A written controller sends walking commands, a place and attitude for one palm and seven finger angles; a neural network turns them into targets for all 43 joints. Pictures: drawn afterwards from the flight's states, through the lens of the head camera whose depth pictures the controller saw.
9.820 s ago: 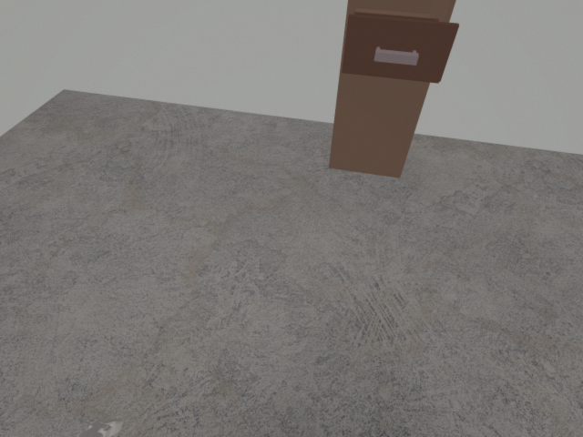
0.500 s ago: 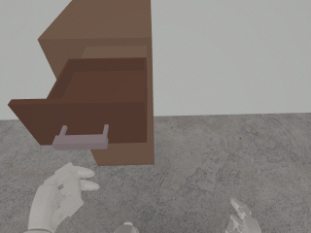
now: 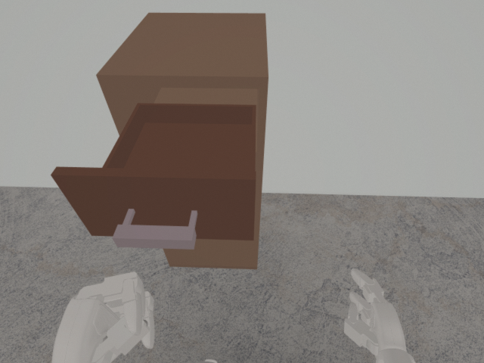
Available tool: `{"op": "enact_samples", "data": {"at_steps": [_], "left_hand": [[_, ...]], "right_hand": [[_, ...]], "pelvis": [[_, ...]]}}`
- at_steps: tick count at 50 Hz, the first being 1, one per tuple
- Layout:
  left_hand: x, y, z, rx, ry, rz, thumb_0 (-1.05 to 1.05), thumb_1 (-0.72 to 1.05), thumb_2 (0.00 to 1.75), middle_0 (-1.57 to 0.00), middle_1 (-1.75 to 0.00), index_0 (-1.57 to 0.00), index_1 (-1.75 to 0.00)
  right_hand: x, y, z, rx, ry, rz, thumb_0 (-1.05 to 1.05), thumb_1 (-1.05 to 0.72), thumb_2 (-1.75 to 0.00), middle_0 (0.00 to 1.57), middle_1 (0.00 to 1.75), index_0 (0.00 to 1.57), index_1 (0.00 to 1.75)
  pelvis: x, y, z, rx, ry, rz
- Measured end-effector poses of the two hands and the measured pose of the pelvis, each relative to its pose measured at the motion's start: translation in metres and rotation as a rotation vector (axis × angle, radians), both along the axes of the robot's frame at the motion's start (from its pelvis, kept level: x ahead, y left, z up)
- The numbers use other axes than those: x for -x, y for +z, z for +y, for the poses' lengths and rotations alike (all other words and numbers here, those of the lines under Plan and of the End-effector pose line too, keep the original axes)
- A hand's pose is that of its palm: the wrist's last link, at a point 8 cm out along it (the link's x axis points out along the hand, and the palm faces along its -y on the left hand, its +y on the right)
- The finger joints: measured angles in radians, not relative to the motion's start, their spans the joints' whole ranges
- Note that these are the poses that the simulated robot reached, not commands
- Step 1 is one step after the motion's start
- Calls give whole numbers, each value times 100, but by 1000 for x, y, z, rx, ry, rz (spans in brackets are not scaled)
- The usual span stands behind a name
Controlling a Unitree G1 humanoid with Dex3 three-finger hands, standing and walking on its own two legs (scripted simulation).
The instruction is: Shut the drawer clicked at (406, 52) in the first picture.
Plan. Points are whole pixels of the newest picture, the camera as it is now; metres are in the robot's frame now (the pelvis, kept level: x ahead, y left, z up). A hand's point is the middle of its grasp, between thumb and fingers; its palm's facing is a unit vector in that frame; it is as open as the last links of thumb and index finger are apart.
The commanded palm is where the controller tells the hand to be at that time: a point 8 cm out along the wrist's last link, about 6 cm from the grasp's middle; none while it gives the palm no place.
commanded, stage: raise the hand and make a fist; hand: left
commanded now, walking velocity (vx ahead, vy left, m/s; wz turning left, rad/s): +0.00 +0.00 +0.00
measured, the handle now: (159, 225) +0.33 +0.19 +0.05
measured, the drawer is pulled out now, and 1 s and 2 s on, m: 0.29 0.29 0.29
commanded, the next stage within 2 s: bring the fist close to the handle in 0.62 s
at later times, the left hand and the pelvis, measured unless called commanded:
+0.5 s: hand (151, 329) +0.14 +0.12 +0.14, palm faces +0.04 -1.00 -0.04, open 3.2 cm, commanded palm +0.09 +0.17 +0.15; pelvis -0.01 -0.01 +0.01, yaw +0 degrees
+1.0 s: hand (163, 319) +0.15 +0.11 +0.12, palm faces +0.07 -1.00 -0.03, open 3.2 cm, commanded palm +0.12 +0.17 +0.12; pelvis +0.01 -0.02 +0.00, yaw +1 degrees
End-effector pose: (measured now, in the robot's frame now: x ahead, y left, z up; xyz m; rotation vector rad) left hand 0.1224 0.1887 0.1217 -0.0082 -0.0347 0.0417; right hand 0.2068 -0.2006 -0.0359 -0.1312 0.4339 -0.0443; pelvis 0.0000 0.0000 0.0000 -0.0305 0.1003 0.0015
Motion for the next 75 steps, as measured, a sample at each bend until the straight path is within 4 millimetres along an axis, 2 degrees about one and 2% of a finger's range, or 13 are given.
{"op": "enact_samples", "data": {"at_steps": [5,10,15,22,27,32,42,50,63,75], "left_hand": [[7,6,-2,-17,-5,24,1,90,90,-136,-156,-136,-156],[9,20,-5,-19,7,-19,1,90,90,-139,-159,-139,-158],[8,32,-12,-23,-9,-59,1,90,90,-140,-160,-140,-159],[8,17,-17,-40,-17,35,1,90,90,-140,-160,-140,-160],[9,24,-17,-53,11,-5,1,90,90,-140,-160,-140,-160],[8,31,-20,-51,19,-52,1,90,90,-140,-160,-140,-160],[4,15,-22,-50,22,32,1,90,90,-140,-160,-140,-160],[-8,-1,-21,-33,28,34,1,90,90,-140,-160,-140,-160],[-29,-24,-21,-26,7,58,1,90,90,-140,-160,-140,-160],[-43,-47,-24,-29,-7,33,1,90,90,-140,-160,-140,-160]], "right_hand": [[0,5,12,-10,36,-2,1,-90,-90,21,30,20,30],[12,2,12,-6,50,11,1,-90,-90,21,30,20,30],[29,-3,2,-3,29,37,1,-90,-90,21,30,20,30],[49,-8,-17,9,-27,72,1,-90,-90,20,30,20,30],[52,-9,-27,18,-36,61,1,-90,-90,20,30,20,30],[46,-9,-33,14,-37,46,1,-90,-90,20,30,20,30],[23,-4,-35,1,-32,17,1,-90,-90,20,30,20,30],[13,-10,-37,22,-7,44,1,-90,-90,20,30,20,30],[29,-28,-48,31,-64,146,1,-90,-90,20,30,20,30],[45,-45,-50,58,-65,201,1,-90,-90,20,30,20,30]], "pelvis": [[3,2,2,2,2,-19],[7,2,3,5,5,-31],[10,3,1,4,3,-43],[12,6,-5,-5,-5,-54],[10,5,-10,-6,-5,-52],[7,6,-14,-8,-2,-53],[-2,8,-21,-18,0,-45],[-5,4,-25,-19,9,-16],[-8,-1,-24,-24,-4,23],[4,-14,-21,-17,-10,65]]}}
